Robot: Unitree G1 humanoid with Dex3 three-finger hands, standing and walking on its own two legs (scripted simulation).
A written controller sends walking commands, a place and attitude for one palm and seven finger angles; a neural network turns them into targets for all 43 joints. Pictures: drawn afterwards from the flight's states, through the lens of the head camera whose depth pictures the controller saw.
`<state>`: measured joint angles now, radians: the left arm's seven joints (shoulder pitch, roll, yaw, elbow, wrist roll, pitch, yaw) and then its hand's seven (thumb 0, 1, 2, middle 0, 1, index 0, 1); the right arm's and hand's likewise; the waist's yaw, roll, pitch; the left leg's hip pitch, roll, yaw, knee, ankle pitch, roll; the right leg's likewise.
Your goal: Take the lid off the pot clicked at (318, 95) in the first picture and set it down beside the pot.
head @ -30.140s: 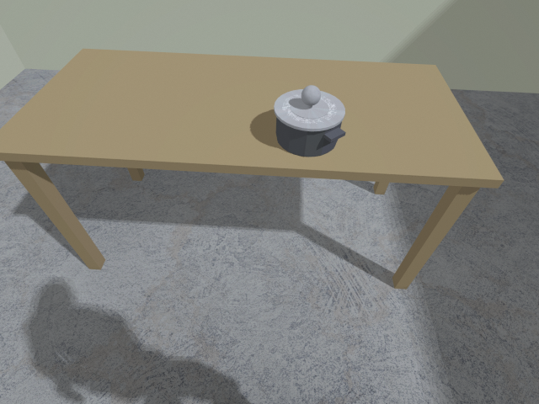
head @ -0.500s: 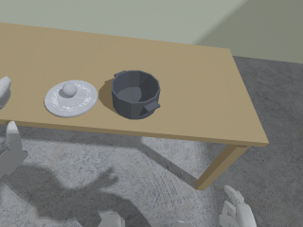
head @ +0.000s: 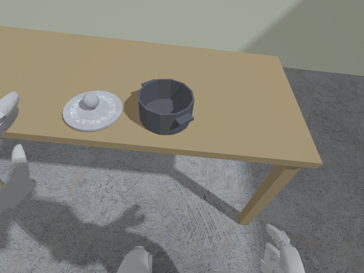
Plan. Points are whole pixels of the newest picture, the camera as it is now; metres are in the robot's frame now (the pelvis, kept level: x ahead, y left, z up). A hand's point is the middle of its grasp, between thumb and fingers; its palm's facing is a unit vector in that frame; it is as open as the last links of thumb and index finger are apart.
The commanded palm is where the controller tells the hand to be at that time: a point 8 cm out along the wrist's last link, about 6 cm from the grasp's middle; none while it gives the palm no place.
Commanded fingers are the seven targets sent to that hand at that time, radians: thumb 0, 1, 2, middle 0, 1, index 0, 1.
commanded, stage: step back with the hand held close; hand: left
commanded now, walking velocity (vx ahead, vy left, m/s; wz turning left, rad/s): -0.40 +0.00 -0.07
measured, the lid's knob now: (90, 100) +0.60 +0.32 -0.02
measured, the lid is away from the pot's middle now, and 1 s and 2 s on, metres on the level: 0.24 0.24 0.24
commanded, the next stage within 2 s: stop stepping back and stand still in 0.24 s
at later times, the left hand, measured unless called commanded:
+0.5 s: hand (20, 250) +0.12 +0.21 +0.19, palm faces +0.14 -0.86 -0.49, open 7.4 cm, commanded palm +0.06 +0.27 +0.21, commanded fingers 0.00 0.90 0.90 -0.20 -0.30 -0.20 -0.30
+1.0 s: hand out of the picture +0.07 +0.25 +0.19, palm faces +0.26 -0.88 -0.39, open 7.4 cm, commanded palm +0.02 +0.30 +0.21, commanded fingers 0.00 0.90 0.90 -0.20 -0.30 -0.20 -0.30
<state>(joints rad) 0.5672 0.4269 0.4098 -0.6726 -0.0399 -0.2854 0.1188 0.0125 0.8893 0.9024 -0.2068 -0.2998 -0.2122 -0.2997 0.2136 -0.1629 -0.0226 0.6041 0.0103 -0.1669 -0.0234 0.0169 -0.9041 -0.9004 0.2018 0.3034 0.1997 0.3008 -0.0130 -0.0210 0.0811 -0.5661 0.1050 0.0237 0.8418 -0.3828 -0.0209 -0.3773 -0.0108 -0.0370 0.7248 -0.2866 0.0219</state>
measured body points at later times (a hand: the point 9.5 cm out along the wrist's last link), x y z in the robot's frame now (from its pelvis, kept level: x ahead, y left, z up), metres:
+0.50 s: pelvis -0.10 +0.01 +0.01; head -0.07 +0.03 +0.46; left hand +0.11 +0.25 +0.21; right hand +0.04 -0.24 -0.06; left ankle +0.01 +0.12 -0.68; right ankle -0.09 -0.13 -0.71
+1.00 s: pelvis -0.13 +0.04 +0.02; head -0.14 +0.07 +0.47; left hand +0.05 +0.30 +0.21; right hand -0.01 -0.22 -0.05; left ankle -0.10 +0.12 -0.71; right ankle -0.12 -0.09 -0.71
